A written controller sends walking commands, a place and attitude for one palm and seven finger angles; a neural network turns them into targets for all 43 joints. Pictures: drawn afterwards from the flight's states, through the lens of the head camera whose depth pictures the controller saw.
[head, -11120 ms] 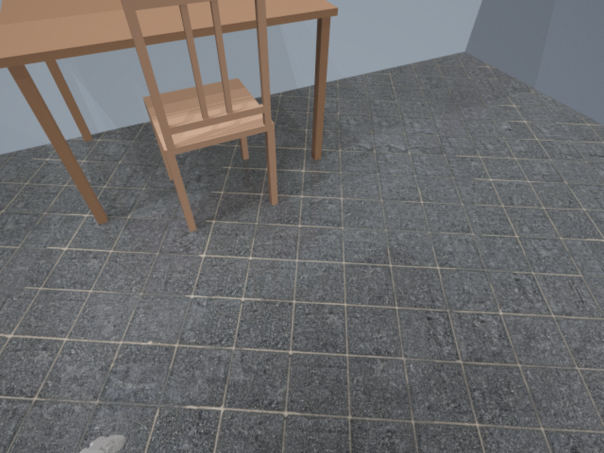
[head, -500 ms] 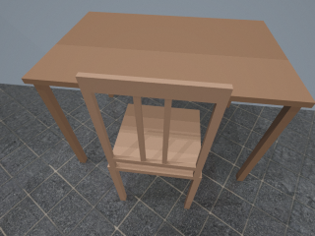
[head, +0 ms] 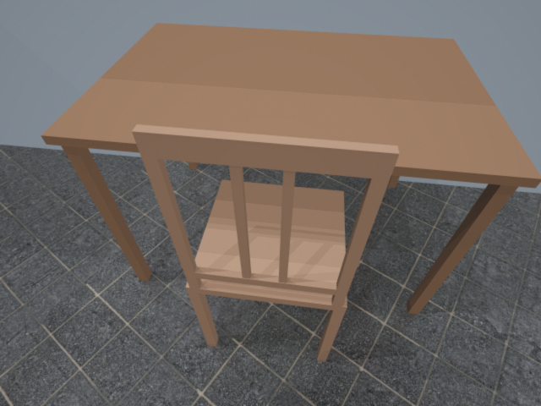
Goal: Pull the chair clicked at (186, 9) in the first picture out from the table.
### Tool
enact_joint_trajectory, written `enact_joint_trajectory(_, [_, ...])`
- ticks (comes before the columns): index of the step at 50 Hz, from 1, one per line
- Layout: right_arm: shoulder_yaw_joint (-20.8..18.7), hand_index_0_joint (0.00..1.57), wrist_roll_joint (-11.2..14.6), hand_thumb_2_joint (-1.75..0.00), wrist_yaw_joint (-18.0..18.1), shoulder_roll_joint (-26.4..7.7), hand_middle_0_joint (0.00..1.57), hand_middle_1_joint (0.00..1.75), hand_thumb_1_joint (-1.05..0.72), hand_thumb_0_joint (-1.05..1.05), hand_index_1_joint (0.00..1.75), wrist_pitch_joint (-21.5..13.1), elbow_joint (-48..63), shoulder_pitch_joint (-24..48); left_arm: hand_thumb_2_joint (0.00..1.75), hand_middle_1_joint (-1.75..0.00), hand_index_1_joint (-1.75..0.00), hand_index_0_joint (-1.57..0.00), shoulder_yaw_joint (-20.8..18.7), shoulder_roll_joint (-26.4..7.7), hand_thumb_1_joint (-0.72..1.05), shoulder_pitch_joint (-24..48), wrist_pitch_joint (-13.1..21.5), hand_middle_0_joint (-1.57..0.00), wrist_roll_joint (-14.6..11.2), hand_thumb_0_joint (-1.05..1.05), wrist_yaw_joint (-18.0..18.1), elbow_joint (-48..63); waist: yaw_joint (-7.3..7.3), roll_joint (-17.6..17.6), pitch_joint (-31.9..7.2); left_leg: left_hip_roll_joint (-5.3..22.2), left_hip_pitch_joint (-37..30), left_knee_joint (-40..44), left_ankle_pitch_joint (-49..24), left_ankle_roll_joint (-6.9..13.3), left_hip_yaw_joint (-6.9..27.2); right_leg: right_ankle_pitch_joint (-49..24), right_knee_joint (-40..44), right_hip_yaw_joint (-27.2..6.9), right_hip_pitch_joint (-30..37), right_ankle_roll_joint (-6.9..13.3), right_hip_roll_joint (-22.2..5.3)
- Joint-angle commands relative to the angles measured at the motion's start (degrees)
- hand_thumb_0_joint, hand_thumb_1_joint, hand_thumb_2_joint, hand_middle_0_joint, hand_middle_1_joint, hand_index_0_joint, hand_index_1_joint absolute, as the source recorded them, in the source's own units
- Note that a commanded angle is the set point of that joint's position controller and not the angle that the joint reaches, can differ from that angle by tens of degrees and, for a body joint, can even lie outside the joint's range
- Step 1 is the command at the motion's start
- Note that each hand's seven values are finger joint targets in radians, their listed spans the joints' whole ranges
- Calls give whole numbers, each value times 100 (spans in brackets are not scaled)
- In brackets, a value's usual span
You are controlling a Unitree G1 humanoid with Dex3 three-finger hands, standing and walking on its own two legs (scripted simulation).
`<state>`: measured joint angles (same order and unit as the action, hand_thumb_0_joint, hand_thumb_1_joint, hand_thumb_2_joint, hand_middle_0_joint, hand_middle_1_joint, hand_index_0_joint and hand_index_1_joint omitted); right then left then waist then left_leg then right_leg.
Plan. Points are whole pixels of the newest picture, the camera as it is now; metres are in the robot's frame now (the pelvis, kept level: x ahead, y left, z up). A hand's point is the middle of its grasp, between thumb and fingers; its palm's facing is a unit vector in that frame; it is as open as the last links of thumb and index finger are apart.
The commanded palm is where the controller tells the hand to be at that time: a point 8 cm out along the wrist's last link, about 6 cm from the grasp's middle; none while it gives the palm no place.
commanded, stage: look again from close up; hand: left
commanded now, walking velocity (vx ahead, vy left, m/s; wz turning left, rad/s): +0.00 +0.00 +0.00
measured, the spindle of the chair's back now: (242, 230) +0.46 +0.10 -0.06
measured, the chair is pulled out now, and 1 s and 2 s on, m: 0.00 0.00 0.00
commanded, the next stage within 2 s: shuffle to correct the standing spot in 0.20 s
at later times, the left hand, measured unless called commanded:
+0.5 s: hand out of the picture -0.04 +0.15 -0.18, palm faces +0.04 -0.99 -0.16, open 7.4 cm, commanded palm none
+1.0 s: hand out of the picture -0.02 +0.09 -0.18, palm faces +0.04 -0.98 -0.18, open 7.4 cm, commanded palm none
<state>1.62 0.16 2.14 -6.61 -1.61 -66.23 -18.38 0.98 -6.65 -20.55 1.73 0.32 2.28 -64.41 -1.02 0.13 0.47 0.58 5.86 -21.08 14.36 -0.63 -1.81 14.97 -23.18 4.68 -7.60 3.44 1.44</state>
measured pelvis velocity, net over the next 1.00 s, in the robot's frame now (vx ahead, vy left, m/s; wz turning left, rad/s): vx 0.01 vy -0.06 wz -0.05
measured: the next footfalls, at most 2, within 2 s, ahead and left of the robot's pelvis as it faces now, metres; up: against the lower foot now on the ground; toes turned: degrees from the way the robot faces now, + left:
left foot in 1.08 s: +0.04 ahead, +0.05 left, +0.00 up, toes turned +1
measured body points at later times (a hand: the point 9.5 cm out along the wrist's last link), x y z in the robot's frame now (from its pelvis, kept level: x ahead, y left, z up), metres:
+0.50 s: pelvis +0.00 -0.01 +0.00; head +0.00 -0.01 +0.45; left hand -0.04 +0.20 -0.16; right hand -0.02 -0.21 -0.17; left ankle -0.03 +0.13 -0.74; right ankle -0.02 -0.07 -0.74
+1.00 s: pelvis +0.01 -0.06 -0.01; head +0.02 -0.07 +0.44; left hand -0.02 +0.14 -0.16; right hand +0.01 -0.27 -0.17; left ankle +0.03 +0.07 -0.73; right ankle -0.02 -0.07 -0.74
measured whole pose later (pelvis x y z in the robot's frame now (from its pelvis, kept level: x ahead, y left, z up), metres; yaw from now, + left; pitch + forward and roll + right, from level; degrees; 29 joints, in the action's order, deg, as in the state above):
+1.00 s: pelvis +0.01 -0.06 -0.01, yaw -3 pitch -1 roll +0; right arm 0.0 0.5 3.3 -8.0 1.0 -64.1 -16.0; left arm -0.2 -5.1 -21.5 1.0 0.7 3.2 -63.0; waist -1.6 1.1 1.6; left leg 1.4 17.4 -37.2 20.0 0.4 -0.2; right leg 14.9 -20.7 3.7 -5.1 8.4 8.4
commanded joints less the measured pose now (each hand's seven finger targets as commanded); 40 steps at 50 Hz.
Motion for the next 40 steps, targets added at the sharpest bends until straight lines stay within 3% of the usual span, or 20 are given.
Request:
enact_joint_trajectory(1, [-76, 20, -19, -90, 44, -420, 20, 30, -90, 0, 30, -45, 92, -427, 90, -30, -30, -20, -107, -553, 90, -559, 40, -20, 22, 0, 4, 67, 8, -22, 514, 447, 299, 275, -897, 252, 431, -1046, 492, -747, -289, -36, -777])
enact_joint_trajectory(12, [-78, 20, -20, -90, 51, -410, 20, 30, -90, 0, 30, -49, 92, -452, 90, -30, -30, -20, -111, -542, 90, -598, 55, -20, 20, 0, 8, 46, 7, -66, 394, 457, 256, 227, -983, 246, 421, -1263, 451, -748, -225, -32, -792])
enact_joint_trajectory(15, [-79, 20, -17, -90, 50, -388, 20, 30, -90, 0, 30, -30, 76, -434, 90, -30, -30, -20, -106, -544, 90, -586, 45, -20, 22, 0, 9, 45, -1, -78, 583, 436, 359, 238, -840, 237, 403, -1094, 512, -764, -314, -54, -784])
enact_joint_trajectory(20, [-159, 20, -43, -90, 109, -476, 20, 30, -90, 0, 30, -7, 13, -425, 90, -30, -30, -20, -161, -523, 90, -527, -47, -20, 35, 0, -44, 45, 85, -87, 547, 597, 209, 77, -825, 270, 354, -1018, 375, -772, -569, -71, -610])
enact_joint_trajectory(23, [-270, 20, -71, -90, 170, -656, 20, 30, -90, 0, 30, 32, -10, -515, 90, -30, -30, -20, -267, -559, 90, -469, -169, -20, 69, 0, -103, 172, 132, 65, 438, 851, 121, 2, -903, 346, 416, -910, -24, -699, -792, -50, -455])
enact_joint_trajectory(27, [-381, 20, -108, -90, 207, -850, 20, 30, -90, 0, 30, 71, 41, -497, 90, -30, -30, -20, -325, -491, 90, -465, -265, -20, 122, 0, -159, 338, 108, 504, 582, 1304, 451, 281, -435, 601, 905, -336, -603, -556, -1087, -102, -235])
enact_joint_trajectory(29, [-418, 20, -115, -90, 214, -873, 20, 30, -90, 0, 30, 78, 94, -462, 90, -30, -30, -20, -347, -462, 90, -512, -290, -20, 137, 0, -171, 393, 67, 568, 652, 1407, 724, 310, -252, 680, 963, -143, -790, -531, -1046, -107, -217])
enact_joint_trajectory(31, [-441, 20, -129, -90, 206, -913, 20, 30, -90, 0, 30, 81, 180, -390, 90, -30, -30, -20, -380, -514, 90, -597, -300, -20, 159, 0, -179, 444, 1, 516, 524, 1334, 941, 104, -173, 639, 872, -224, -707, -609, -859, -118, -250])
enact_joint_trajectory(32, [-442, 20, -129, -90, 203, -876, 20, 30, -90, 0, 30, 86, 223, -367, 90, -30, -30, -20, -396, -557, 90, -659, -289, -20, 163, 0, -175, 459, -19, 288, 476, 1163, 1057, -102, -129, 560, 707, -407, -482, -754, -680, -121, -299])
enact_joint_trajectory(33, [-424, 20, -118, -90, 208, -788, 20, 30, -90, 0, 30, 89, 250, -358, 90, -30, -30, -20, -426, -651, 90, -721, -267, -20, 167, 0, -158, 443, -43, -109, 421, 868, 1271, -488, -98, 432, 340, -738, -141, -1044, -380, -147, -479])
enact_joint_trajectory(34, [-365, 20, -97, -90, 203, -563, 20, 30, -90, 0, 30, 113, 291, -328, 90, -30, -30, -20, -440, -790, 90, -817, -234, -20, 151, 0, -123, 390, -92, -841, 480, 381, 1632, -1068, 333, 232, -198, -1127, 338, -1477, -21, -145, -824])
enact_joint_trajectory(35, [-325, 20, -79, -90, 203, -454, 20, 30, -90, 0, 30, 147, 364, -236, 90, -30, -30, -20, -467, -887, 90, -990, -193, -20, 142, 0, -64, 331, -178, -1166, 382, 29, 1978, -1952, 1213, 103, -359, -1911, 760, -2017, 284, -134, -1267])
enact_joint_trajectory(36, [-325, 20, -72, -90, 208, -486, 20, 30, -90, 0, 30, 176, 393, -189, 90, -30, -30, -20, -438, -820, 90, -995, -161, -20, 125, 0, -6, 316, -168, -968, 299, 105, 2073, -2476, 1597, 103, -15, -2575, 787, -2128, 411, -138, -1396])
enact_joint_trajectory(37, [-325, 20, -68, -90, 205, -503, 20, 30, -90, 0, 30, 180, 335, -278, 90, -30, -30, -20, -395, -717, 90, -844, -134, -20, 112, 0, 37, 325, -61, -758, 303, 168, 2092, -2684, 1428, 108, 144, -2988, 721, -1987, 430, -145, -1364])
enact_joint_trajectory(40, [-253, 20, -14, -90, 170, -354, 20, 30, -90, 0, 30, 184, 232, -342, 90, -30, -30, -20, -327, -630, 90, -598, -42, -20, 60, 0, 120, 330, 8, -205, 231, 202, 1936, -2552, 1113, 104, 200, -3217, 647, -1775, 558, 24, -1337])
